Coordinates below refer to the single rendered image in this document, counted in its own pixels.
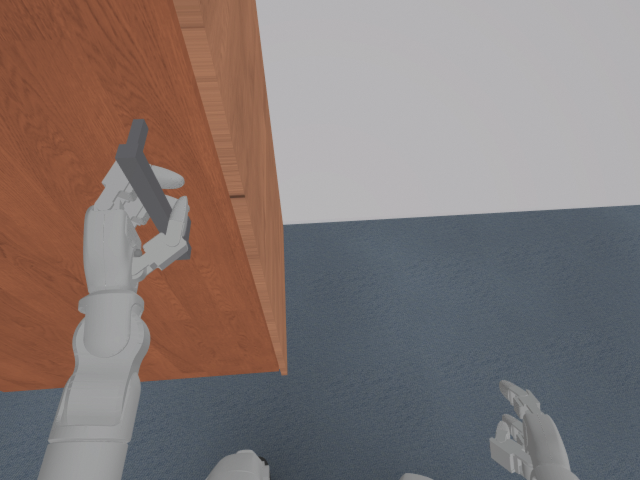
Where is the robot right hand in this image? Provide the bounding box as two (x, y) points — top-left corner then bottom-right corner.
(489, 380), (571, 480)

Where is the robot left thigh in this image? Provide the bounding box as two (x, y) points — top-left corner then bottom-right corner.
(206, 453), (270, 480)

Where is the robot left shin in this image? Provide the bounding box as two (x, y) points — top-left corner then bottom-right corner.
(237, 450), (261, 460)

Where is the robot left hand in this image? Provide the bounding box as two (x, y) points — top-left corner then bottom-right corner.
(83, 161), (190, 294)

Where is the robot left forearm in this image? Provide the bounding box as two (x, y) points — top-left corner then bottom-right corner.
(37, 290), (150, 480)

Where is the handle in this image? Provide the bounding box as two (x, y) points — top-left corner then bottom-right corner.
(115, 119), (191, 260)

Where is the wardrobe door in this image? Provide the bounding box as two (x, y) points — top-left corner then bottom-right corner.
(0, 0), (279, 392)

